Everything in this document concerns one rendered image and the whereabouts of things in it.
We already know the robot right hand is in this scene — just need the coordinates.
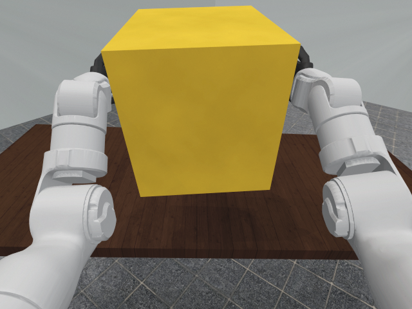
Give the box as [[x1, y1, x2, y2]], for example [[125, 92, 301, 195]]
[[289, 46, 313, 102]]

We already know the right robot forearm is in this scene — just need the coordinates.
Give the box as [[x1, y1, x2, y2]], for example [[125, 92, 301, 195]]
[[290, 68, 412, 204]]

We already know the robot right upper arm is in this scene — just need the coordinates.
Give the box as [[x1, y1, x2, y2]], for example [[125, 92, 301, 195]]
[[322, 171, 412, 309]]

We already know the robot left hand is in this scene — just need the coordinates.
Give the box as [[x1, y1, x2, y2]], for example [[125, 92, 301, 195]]
[[90, 53, 115, 104]]

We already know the left robot forearm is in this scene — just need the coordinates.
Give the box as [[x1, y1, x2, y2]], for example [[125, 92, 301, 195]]
[[29, 72, 111, 237]]

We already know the robot left upper arm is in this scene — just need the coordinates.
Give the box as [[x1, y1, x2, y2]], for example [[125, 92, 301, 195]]
[[0, 184, 117, 309]]

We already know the carton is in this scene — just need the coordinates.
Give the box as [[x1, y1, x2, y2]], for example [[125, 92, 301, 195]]
[[101, 6, 301, 197]]

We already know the table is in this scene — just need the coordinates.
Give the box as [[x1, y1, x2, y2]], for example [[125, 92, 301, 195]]
[[0, 124, 412, 260]]

